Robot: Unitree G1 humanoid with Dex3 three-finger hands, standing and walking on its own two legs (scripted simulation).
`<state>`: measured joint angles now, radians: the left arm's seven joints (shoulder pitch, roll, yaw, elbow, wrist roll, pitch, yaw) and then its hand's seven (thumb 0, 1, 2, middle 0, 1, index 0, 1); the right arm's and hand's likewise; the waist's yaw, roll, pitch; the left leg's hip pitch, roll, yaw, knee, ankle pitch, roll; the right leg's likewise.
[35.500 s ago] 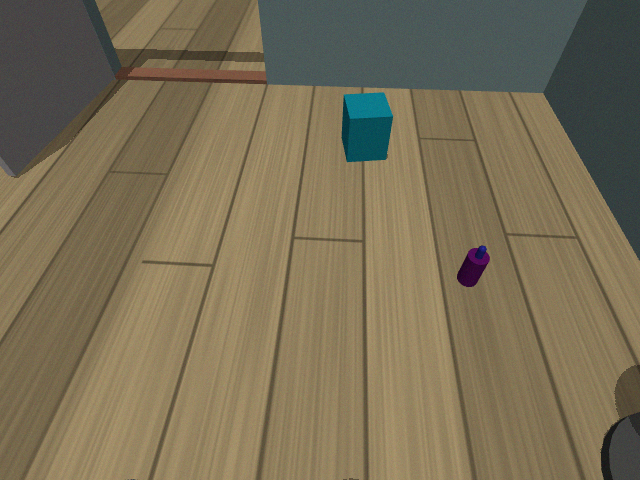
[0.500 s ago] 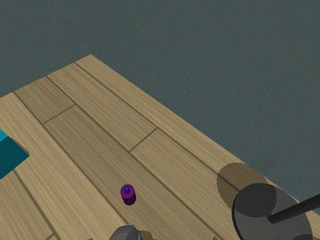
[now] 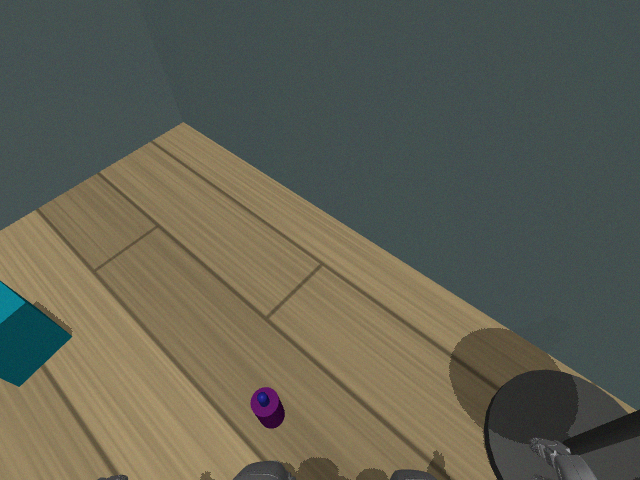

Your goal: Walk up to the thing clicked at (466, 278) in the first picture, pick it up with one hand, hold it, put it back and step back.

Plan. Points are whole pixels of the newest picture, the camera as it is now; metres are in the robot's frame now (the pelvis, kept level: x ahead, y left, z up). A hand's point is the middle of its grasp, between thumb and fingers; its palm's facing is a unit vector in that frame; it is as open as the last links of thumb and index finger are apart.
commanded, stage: walk up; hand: left
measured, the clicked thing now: (267, 406) +0.36 +0.19 -0.66
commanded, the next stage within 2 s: none
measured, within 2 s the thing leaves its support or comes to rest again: neither
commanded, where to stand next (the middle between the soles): +0.07 -0.04 m, yaw +9 degrees
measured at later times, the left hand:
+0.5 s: hand out of the picture +0.09 +0.25 -0.14, palm faces +0.00 -0.95 -0.31, open 7.4 cm
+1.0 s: hand out of the picture +0.07 +0.26 -0.14, palm faces +0.06 -0.94 -0.33, open 7.4 cm
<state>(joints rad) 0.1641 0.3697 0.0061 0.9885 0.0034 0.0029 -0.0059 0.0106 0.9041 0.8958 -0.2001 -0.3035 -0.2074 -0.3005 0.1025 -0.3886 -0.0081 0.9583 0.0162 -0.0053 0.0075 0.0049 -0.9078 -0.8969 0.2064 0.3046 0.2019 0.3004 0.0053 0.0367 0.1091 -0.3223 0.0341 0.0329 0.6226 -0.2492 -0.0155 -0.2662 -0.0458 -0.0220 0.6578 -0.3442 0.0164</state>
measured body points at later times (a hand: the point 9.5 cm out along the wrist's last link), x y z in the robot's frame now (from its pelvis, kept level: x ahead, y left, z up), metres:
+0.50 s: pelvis +0.00 +0.00 +0.02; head +0.02 +0.01 +0.47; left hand +0.09 +0.30 -0.12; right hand +0.08 -0.31 -0.11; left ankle +0.05 +0.13 -0.72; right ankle +0.01 -0.13 -0.72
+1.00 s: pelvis +0.00 +0.00 +0.02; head +0.03 +0.01 +0.47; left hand +0.06 +0.31 -0.11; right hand +0.12 -0.29 -0.11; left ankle +0.05 +0.13 -0.72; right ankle +0.01 -0.13 -0.72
